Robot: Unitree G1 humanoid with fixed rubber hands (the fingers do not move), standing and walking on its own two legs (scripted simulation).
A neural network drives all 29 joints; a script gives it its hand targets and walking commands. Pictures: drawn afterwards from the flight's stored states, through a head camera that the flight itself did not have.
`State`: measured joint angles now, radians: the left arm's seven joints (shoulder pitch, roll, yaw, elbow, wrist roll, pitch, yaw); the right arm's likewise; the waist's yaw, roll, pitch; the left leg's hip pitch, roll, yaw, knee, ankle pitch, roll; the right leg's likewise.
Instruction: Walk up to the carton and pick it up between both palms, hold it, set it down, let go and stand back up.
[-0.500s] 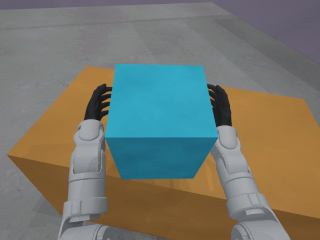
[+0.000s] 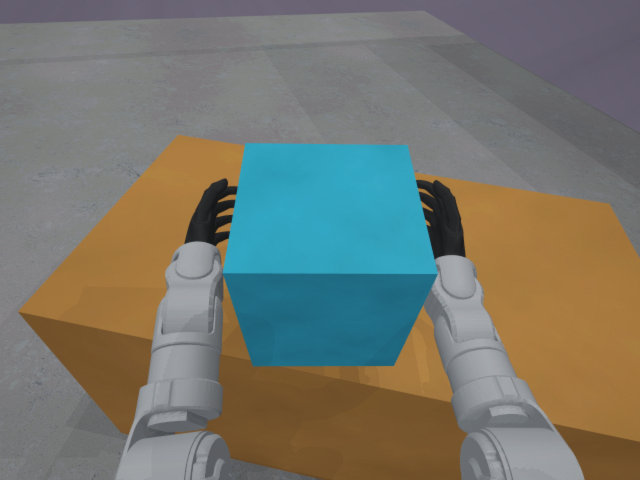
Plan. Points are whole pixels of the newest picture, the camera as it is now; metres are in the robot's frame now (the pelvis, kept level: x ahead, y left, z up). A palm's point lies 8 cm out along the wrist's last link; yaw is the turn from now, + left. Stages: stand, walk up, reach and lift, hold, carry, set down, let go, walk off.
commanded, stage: set down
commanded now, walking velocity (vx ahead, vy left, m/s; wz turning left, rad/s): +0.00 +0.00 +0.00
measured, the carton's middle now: (325, 262) +0.39 -0.01 +0.07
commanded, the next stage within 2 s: none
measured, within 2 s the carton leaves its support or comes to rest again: neither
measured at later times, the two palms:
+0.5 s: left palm (218, 245) +0.40 +0.13 +0.10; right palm (442, 248) +0.38 -0.17 +0.11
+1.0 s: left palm (226, 255) +0.41 +0.12 +0.07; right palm (440, 259) +0.39 -0.18 +0.08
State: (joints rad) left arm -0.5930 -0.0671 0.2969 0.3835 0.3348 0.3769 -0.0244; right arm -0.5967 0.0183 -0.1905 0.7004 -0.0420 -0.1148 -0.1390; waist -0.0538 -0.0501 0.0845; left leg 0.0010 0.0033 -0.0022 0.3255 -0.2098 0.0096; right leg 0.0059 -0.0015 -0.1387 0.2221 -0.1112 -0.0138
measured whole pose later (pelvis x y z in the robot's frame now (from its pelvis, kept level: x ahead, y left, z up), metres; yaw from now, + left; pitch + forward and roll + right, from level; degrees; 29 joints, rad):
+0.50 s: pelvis +0.01 +0.00 +0.00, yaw -1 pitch -3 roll -1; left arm -0.67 -0.06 0.38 0.66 0.34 0.19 -0.02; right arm -0.65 0.05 -0.34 0.83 -0.18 -0.19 -0.11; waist -0.03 -0.03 0.06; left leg -0.04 0.01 0.02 0.30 -0.20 0.01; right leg -0.06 0.01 -0.12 0.22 -0.11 -0.02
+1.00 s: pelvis +0.01 +0.00 +0.00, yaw -2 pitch +1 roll -1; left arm -0.71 -0.07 0.43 0.80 0.35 0.11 0.00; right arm -0.67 0.07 -0.48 0.89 -0.28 -0.22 -0.06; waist -0.03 -0.02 0.04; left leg -0.11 0.01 0.04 0.31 -0.21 0.01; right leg -0.13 0.00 -0.10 0.22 -0.10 -0.01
